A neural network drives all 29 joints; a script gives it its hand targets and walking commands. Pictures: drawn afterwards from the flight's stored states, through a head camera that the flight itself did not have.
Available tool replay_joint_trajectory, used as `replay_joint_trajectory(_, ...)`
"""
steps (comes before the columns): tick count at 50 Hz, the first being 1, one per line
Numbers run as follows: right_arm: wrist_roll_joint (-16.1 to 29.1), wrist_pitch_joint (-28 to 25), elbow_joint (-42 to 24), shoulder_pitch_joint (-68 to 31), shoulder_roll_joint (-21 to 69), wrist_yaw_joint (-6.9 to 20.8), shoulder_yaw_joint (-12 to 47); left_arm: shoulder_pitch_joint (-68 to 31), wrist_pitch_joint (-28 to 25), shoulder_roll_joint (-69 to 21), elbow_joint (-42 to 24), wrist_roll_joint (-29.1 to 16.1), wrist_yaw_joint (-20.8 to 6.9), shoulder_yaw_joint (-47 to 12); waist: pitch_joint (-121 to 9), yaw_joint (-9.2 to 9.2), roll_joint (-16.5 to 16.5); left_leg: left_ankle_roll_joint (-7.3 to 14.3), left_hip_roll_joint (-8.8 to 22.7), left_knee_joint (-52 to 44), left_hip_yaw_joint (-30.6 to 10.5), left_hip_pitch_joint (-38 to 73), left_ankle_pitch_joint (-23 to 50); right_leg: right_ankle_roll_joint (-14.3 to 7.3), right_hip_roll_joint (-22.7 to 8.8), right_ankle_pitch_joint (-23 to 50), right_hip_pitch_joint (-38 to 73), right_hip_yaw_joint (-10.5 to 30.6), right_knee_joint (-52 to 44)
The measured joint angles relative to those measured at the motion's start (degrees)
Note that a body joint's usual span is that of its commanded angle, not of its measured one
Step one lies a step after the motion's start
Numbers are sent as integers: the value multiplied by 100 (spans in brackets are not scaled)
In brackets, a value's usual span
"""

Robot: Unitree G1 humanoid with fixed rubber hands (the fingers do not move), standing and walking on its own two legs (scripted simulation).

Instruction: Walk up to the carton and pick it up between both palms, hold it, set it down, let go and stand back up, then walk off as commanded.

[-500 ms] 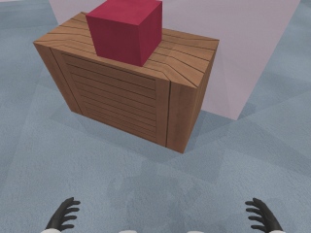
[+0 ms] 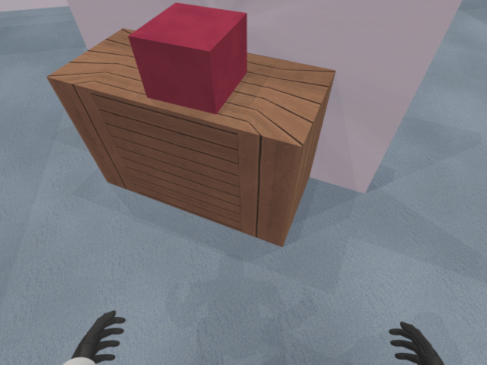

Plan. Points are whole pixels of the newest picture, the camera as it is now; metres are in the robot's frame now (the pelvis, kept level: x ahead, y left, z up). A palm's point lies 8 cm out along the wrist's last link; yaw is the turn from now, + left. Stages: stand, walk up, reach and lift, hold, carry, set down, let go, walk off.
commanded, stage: stand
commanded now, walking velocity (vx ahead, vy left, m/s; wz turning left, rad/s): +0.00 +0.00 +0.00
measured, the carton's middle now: (195, 56) +1.04 +0.19 -0.02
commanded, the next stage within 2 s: walk up in 1.90 s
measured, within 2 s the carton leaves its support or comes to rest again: neither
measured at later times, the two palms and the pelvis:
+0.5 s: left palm out of the picture +0.10 +0.29 -0.09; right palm out of the picture +0.10 -0.29 -0.10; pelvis +0.00 +0.00 +0.01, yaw +0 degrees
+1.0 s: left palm out of the picture +0.07 +0.30 -0.10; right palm out of the picture +0.06 -0.29 -0.10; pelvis -0.01 +0.00 +0.02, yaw +0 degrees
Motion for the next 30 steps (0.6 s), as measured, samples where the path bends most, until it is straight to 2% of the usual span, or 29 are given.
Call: replay_joint_trajectory(30,41,-23,1293,-167,-39,-86,19,-109,-9,32,1362,-34,75,-29,-19,23,27,5,1,-1049,16,565,568,28,2,587,574,7,-1077)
